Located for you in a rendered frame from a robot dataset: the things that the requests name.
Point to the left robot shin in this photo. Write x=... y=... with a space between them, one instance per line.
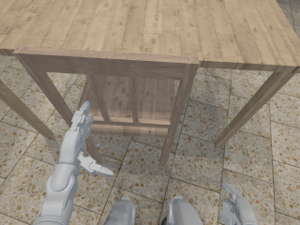
x=125 y=198

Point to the chair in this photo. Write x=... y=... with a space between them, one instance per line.
x=130 y=94

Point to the right robot thigh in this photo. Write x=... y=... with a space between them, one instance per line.
x=181 y=212

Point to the table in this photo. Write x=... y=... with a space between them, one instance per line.
x=228 y=34

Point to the right robot hand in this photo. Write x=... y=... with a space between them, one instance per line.
x=241 y=212

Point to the left robot hand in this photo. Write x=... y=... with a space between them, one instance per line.
x=74 y=142

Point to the robot left forearm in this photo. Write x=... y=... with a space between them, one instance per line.
x=61 y=188

